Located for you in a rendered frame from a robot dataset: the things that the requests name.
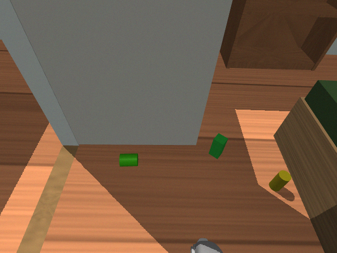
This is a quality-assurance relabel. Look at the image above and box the bookshelf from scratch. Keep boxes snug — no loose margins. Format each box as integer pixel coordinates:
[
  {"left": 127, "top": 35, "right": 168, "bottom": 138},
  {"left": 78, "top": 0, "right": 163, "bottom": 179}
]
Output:
[{"left": 220, "top": 0, "right": 337, "bottom": 71}]

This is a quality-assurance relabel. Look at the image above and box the bed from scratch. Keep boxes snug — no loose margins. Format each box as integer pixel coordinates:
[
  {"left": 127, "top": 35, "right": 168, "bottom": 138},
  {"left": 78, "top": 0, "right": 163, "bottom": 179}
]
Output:
[{"left": 274, "top": 80, "right": 337, "bottom": 253}]

